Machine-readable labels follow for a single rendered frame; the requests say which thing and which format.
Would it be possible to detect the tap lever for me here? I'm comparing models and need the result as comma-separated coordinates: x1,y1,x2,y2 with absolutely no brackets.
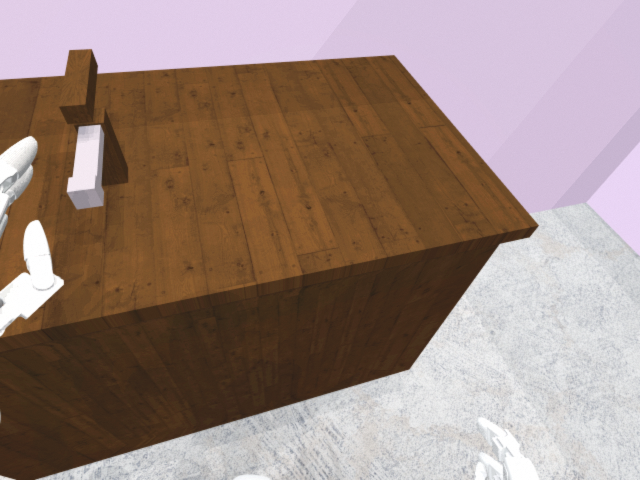
67,125,104,210

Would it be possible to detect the robot left hand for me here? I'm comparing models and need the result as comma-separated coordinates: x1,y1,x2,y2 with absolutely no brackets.
0,136,64,337

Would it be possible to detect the robot right hand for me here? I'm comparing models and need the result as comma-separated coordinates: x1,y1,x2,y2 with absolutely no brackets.
474,417,540,480

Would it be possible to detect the counter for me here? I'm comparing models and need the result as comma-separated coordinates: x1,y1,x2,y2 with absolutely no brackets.
0,49,539,480

